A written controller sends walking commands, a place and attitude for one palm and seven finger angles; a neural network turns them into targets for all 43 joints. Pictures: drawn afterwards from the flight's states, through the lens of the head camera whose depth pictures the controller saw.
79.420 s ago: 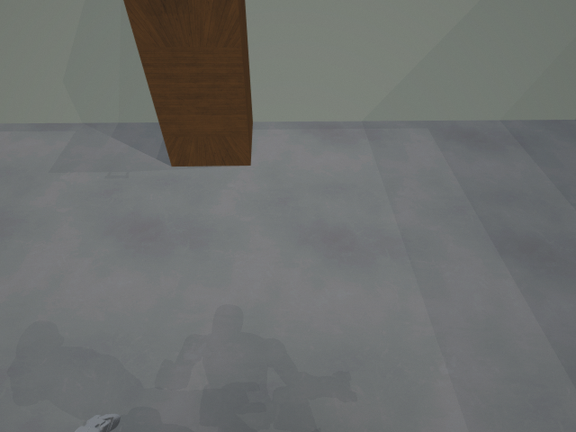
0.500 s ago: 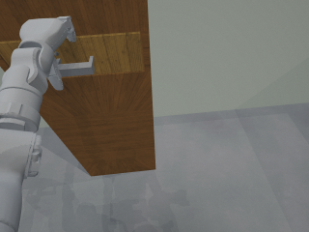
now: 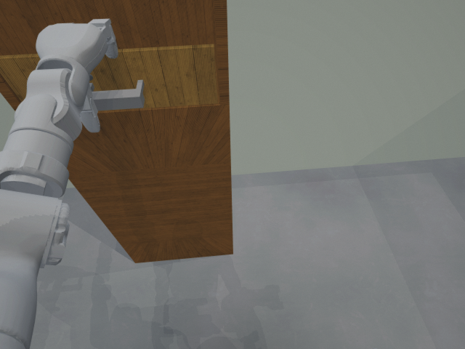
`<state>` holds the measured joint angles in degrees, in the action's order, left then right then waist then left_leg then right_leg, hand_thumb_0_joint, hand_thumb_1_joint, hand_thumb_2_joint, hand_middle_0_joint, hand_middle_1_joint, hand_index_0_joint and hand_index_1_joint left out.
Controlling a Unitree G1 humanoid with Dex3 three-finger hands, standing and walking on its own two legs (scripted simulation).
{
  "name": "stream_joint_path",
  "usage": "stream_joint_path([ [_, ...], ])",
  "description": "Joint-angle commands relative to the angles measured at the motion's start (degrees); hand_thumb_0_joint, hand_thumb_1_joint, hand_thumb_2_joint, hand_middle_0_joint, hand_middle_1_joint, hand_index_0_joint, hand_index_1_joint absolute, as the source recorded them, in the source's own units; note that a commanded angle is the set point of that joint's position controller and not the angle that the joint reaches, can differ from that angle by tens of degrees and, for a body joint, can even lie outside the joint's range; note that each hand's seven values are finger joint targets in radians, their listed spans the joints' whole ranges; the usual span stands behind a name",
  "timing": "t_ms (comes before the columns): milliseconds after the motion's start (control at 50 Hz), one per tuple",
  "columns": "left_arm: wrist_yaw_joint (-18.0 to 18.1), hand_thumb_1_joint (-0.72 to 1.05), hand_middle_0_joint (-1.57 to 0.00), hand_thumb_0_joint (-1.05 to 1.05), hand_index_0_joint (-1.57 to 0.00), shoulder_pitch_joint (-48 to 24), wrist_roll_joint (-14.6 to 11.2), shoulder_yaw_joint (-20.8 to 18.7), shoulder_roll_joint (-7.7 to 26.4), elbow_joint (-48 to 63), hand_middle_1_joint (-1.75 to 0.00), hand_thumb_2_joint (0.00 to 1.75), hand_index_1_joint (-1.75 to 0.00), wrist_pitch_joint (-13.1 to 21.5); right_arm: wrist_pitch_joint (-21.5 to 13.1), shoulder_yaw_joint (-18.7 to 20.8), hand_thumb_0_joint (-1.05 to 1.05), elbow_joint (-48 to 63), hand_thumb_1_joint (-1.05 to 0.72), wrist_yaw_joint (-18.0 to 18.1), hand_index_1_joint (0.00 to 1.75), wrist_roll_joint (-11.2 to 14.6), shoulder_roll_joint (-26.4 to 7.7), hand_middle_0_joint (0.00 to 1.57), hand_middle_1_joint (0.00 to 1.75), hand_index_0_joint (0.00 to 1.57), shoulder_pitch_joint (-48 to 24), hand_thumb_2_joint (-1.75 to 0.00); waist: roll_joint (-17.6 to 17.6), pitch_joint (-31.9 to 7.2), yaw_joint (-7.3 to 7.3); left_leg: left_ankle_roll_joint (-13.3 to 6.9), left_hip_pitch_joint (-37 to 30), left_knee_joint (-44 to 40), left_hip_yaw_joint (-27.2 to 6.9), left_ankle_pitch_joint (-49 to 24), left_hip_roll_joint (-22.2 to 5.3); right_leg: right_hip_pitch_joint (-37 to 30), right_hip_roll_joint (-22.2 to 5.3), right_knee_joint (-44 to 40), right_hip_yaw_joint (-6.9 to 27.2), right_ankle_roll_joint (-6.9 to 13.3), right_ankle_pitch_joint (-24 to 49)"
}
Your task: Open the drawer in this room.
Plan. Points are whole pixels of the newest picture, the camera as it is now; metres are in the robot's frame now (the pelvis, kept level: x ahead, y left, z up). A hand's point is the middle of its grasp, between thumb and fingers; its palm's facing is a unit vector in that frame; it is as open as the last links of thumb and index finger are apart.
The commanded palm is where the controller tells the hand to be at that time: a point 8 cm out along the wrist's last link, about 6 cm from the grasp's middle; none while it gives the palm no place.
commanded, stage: lower the fingers behind the handle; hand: left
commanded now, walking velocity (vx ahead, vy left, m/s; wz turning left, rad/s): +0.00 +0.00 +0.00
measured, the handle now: (113, 93) +0.54 +0.22 +0.15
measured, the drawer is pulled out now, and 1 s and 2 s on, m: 0.00 0.00 0.00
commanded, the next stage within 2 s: lift the fingers back up to retry in 0.58 s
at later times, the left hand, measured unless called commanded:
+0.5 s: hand (92, 101) +0.49 +0.24 +0.17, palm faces -0.02 +0.01 -1.00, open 14.0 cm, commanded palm +0.49 +0.25 +0.19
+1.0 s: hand (90, 102) +0.50 +0.24 +0.16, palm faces +0.00 +0.03 -1.00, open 13.4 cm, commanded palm +0.49 +0.24 +0.23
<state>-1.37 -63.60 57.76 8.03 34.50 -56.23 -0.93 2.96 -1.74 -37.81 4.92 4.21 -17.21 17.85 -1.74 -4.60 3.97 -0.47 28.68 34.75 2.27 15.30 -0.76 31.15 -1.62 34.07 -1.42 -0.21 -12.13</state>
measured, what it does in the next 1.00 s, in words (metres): stands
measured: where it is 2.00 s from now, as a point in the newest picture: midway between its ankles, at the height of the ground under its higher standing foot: outside the picture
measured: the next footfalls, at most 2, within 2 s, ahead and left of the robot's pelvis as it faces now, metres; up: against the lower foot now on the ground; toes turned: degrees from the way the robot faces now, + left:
none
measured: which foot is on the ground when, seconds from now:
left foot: down 0.00-1.00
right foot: down 0.00-1.00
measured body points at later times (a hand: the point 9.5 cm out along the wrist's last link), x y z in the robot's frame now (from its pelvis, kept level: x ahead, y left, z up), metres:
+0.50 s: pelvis +0.00 +0.00 -0.01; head +0.05 -0.01 +0.44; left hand +0.49 +0.23 +0.22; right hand +0.06 -0.28 -0.13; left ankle +0.02 +0.12 -0.72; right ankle +0.05 -0.12 -0.73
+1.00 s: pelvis +0.03 +0.01 +0.00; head +0.07 -0.01 +0.45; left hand +0.49 +0.24 +0.22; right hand +0.11 -0.25 -0.13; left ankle +0.02 +0.12 -0.72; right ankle +0.05 -0.12 -0.72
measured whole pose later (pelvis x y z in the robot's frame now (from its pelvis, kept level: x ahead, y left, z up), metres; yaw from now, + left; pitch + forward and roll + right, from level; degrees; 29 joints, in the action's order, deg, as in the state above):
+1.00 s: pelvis +0.03 +0.01 +0.00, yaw +1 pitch +9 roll +0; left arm -0.7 -53.6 56.6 7.6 32.0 -50.7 0.2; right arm 3.2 0.0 -38.7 3.4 2.6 -15.1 17.7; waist -3.7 -4.3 2.3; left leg -1.1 26.1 35.1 1.3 17.7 -0.1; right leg 27.8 -2.2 33.6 -2.1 -0.8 -14.4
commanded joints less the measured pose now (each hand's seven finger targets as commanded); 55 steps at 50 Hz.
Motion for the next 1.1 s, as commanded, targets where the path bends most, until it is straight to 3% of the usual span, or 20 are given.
stream_joint_path([
  [0,-2.51,-0.5,-0.3,0.0,-0.3,-12.68,1.88,0.31,10.15,-3.66,-1.2,0.3,-1.2,-2.62,-1.57,3.08,0.0,5.58,-0.9,1.18,0.3,-0.01,-8.78,0.2,0.3,0.2,1.77,-0.9,6.91,-5.71,2.37,-1.58,0.08,-6.6,0.24,9.44,1.43,-3.66,1.49,-7.75,0.66,0.51,-11.18],
  [260,-4.45,-0.5,-0.3,0.0,-0.3,-11.12,0.51,-0.95,12.71,-1.6,-1.2,0.3,-1.2,-0.83,-1.35,3.0,0.0,6.9,-0.9,1.9,0.3,0.18,-9.04,0.2,0.3,0.2,1.52,-0.9,8.04,-7.28,2.05,-1.73,1.96,-4.59,0.72,9.43,1.6,-4.39,1.24,-7.31,1.27,0.31,-12.5],
  [320,-4.39,-0.5,-0.3,0.0,-0.3,-9.98,0.12,0.23,10.63,-0.94,-1.2,0.3,-1.2,-0.48,-1.25,2.99,0.0,7.38,-0.9,1.76,0.3,0.13,-8.61,0.2,0.3,0.2,1.73,-0.9,6.99,-7.36,1.96,-1.67,1.62,-4.48,0.86,8.92,1.59,-3.95,1.32,-6.83,1.05,0.33,-11.5],
  [360,-4.18,-0.5,-0.3,0.0,-0.3,-10.1,-0.04,-0.88,11.72,-0.39,-1.2,0.3,-1.2,-0.17,-1.09,3.21,0.0,7.27,-0.9,1.68,0.3,0.18,-8.84,0.2,0.3,0.2,1.82,-0.9,7.99,-7.62,1.87,-1.64,1.54,-4.48,0.67,9.05,1.44,-4.18,1.46,-6.96,1.08,0.37,-11.53],
  [380,-4.01,-0.5,-0.3,0.0,-0.3,-9.96,-0.25,0.07,10.63,-0.45,-1.2,0.3,-1.2,-0.29,-1.18,2.99,0.0,7.73,-0.9,1.71,0.3,0.29,-8.62,0.2,0.3,0.2,1.58,-0.9,8.01,-6.83,1.98,-1.73,1.86,-4.58,0.77,9.63,1.64,-3.76,1.41,-7.12,1.18,0.23,-12.25],
  [420,-3.9,-0.5,-0.3,0.0,-0.3,-11.9,-0.86,-1.5,11.91,1.42,-1.2,0.3,-1.2,1.05,-1.51,3.11,0.0,7.51,-0.9,1.88,0.3,0.08,-8.66,0.2,0.3,0.2,2.05,-0.9,8.31,-6.66,2.3,-1.84,2.44,-4.18,0.54,10.32,1.69,-3.58,1.28,-7.01,1.43,0.09,-12.84],
  [460,-2.79,-0.5,-0.3,0.0,-0.3,-16.98,-1.51,-7.06,17.24,8.19,-1.2,0.3,-1.2,5.23,-1.69,3.74,0.0,7.25,-0.9,1.98,0.3,-0.36,-8.5,0.2,0.3,0.2,2.83,-0.9,6.94,-9.62,2.23,-2.27,2.51,-3.05,-0.28,9.99,1.77,-4.51,1.28,-5.95,2.15,0.17,-12.04],
  [540,1.29,-0.5,-0.3,0.0,-0.3,-17.24,0.71,-4.66,12.79,9.43,-1.2,0.3,-1.2,5.71,-2.26,4.51,0.0,6.18,-0.9,0.66,0.3,-0.91,-7.13,0.2,0.3,0.2,4.79,-0.9,0.25,-15.31,1.79,-1.82,-1.89,-2.3,-1.22,6.18,1.51,-2.73,2.16,-3.33,1.36,0.76,-7.04],
  [580,3.25,-0.5,-0.3,0.0,-0.3,-18.26,-0.1,-4.79,11.27,11.68,-1.2,0.3,-1.2,6.16,-2.28,5.12,0.0,5.49,-0.9,0.13,0.3,-1.41,-6.65,0.2,0.3,0.2,5.73,-0.9,-0.5,-19.92,1.76,-1.99,-5.1,-1.44,-1.5,2.01,1.47,-3.8,2.52,-2.74,1.16,0.92,-3.83],
  [600,3.89,-0.5,-0.3,0.0,-0.3,-16.33,-0.06,-6.07,12.09,10.49,-1.2,0.3,-1.2,5.44,-1.97,5.26,0.0,5.18,-0.9,-0.1,0.3,-1.49,-6.77,0.2,0.3,0.2,6.06,-0.9,-0.46,-19.71,1.38,-1.83,-5.03,-1.43,-1.52,1.05,1.55,-3.98,2.61,-2.64,0.84,1.01,-2.94],
  [660,5.02,-0.5,-0.3,0.0,-0.3,-17.51,-0.91,-4.21,8.65,11.46,-1.2,0.3,-1.2,3.91,-1.58,5.43,0.0,4.28,-0.9,-0.82,0.3,-1.61,-6.8,0.2,0.3,0.2,5.98,-0.9,0.83,-19.3,1.93,-1.93,-6.35,-1.67,-1.59,-2.36,1.42,-4.46,2.87,-3.2,0.31,1.15,-0.6],
  [700,5.7,-0.5,-0.3,0.0,-0.3,-19.03,-0.74,-5.25,10.66,11.45,-1.2,0.3,-1.2,2.71,-1.14,5.18,0.0,3.97,-0.9,-0.97,0.3,-1.44,-6.92,0.2,0.3,0.2,5.06,-0.9,-0.15,-17.83,1.64,-1.8,-6.34,-2.61,-1.89,-2.08,1.46,-4.65,2.96,-3.35,0.0,1.2,-0.97],
  [720,5.76,-0.5,-0.3,0.0,-0.3,-20.48,-0.75,-3.79,8.99,11.75,-1.2,0.3,-1.2,2.02,-1.1,5.06,0.0,3.96,-0.9,-1.09,0.3,-1.36,-6.7,0.2,0.3,0.2,4.6,-0.9,0.04,-16.94,2.0,-1.8,-7.02,-3.1,-2.25,-2.12,1.41,-4.18,3.05,-3.48,-0.31,1.26,-1.24],
  [760,5.88,-0.5,-0.3,0.0,-0.3,-22.9,-1.04,-3.92,9.07,13.58,-1.2,0.3,-1.2,1.54,-1.15,5.22,0.0,3.65,-0.9,-1.14,0.3,-1.4,-6.76,0.2,0.3,0.2,4.07,-0.9,-0.75,-16.83,2.28,-1.89,-8.75,-3.66,-2.46,-2.95,1.35,-4.75,3.08,-4.12,-0.34,1.46,-0.84],
  [800,5.86,-0.5,-0.3,0.0,-0.3,-22.8,-0.84,-5.86,11.38,14.8,-1.2,0.3,-1.2,1.08,-1.03,5.08,0.0,3.74,-0.9,-1.06,0.3,-1.5,-6.71,0.2,0.3,0.2,3.53,-0.9,-0.98,-18.23,1.24,-1.96,-9.68,-4.04,-2.51,-4.56,1.6,-6.82,3.1,-4.14,-0.26,1.57,0.27],
  [880,4.74,-0.5,-0.3,0.0,-0.3,-24.0,-1.76,-4.18,9.25,18.32,-1.2,0.3,-1.2,1.4,-1.17,5.05,0.0,4.41,-0.9,-0.94,0.3,-1.53,-5.97,0.2,0.3,0.2,1.92,-0.9,-1.67,-18.67,1.18,-1.95,-12.9,-4.68,-2.63,-7.24,1.59,-8.36,3.1,-4.8,-0.47,1.66,1.73],
  [900,4.66,-0.5,-0.3,0.0,-0.3,-24.69,-1.54,-6.03,11.72,17.93,-1.2,0.3,-1.2,1.38,-1.17,4.95,0.0,4.01,-0.9,-0.73,0.3,-1.64,-6.42,0.2,0.3,0.2,1.91,-0.9,-0.44,-17.76,1.23,-1.93,-12.6,-5.06,-2.87,-6.84,1.55,-8.55,3.09,-5.06,-0.59,1.63,1.68],
  [920,4.29,-0.5,-0.3,0.0,-0.3,-25.47,-1.5,-5.12,11.1,18.81,-1.2,0.3,-1.2,1.59,-1.28,4.8,0.0,4.37,-0.9,-0.61,0.3,-1.54,-6.3,0.2,0.3,0.2,1.54,-0.9,-0.64,-17.94,1.1,-1.92,-12.8,-5.32,-2.84,-6.87,1.71,-8.83,3.04,-5.14,-0.56,1.63,1.53],
  [1040,3.34,-0.5,-0.3,0.0,-0.3,-27.9,-2.28,-6.1,11.95,27.62,-1.2,0.3,-1.2,4.08,-2.08,5.11,0.0,5.18,-0.9,-0.5,0.3,-2.0,-5.74,0.2,0.3,0.2,0.64,-0.9,-3.62,-23.66,-0.1,-1.56,-19.02,-5.0,-3.03,-15.33,1.83,-12.34,3.1,-5.03,-0.64,2.07,7.26],
  [1080,3.05,-0.5,-0.3,0.0,-0.3,-27.09,-2.99,-7.61,13.39,29.93,-1.2,0.3,-1.2,4.72,-2.24,5.25,0.0,5.15,-0.9,-0.44,0.3,-2.04,-5.55,0.2,0.3,0.2,0.23,-0.9,-2.51,-25.33,-0.62,-1.71,-20.16,-4.6,-2.67,-19.06,1.82,-14.8,3.04,-5.18,-0.49,2.01,10.71],
])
